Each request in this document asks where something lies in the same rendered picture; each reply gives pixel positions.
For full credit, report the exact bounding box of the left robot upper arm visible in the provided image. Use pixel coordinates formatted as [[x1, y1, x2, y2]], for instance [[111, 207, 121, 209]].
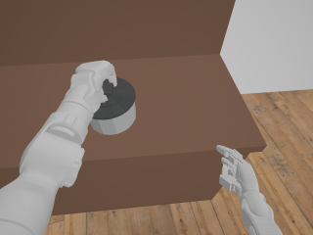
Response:
[[0, 132, 85, 235]]

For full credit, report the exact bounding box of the left robot forearm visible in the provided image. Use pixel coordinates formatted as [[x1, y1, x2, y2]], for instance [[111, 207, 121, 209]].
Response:
[[19, 68, 104, 174]]

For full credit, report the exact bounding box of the right robot hand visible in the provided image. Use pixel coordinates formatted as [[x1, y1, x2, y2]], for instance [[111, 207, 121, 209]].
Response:
[[216, 145, 259, 198]]

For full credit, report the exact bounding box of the pot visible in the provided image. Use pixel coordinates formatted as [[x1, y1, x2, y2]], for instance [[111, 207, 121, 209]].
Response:
[[90, 102, 136, 135]]

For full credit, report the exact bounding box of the lid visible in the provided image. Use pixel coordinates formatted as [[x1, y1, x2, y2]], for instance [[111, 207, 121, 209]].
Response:
[[92, 77, 136, 120]]

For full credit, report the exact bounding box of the table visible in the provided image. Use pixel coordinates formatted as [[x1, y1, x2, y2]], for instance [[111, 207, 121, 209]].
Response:
[[0, 0, 267, 216]]

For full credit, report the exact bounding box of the right robot forearm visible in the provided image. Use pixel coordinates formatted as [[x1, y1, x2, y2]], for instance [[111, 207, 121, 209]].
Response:
[[240, 191, 283, 235]]

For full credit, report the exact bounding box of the knob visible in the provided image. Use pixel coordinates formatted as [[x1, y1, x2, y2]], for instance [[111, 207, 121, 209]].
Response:
[[102, 82, 114, 98]]

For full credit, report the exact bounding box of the left robot hand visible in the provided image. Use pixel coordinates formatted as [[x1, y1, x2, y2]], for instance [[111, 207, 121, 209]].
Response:
[[75, 60, 117, 103]]

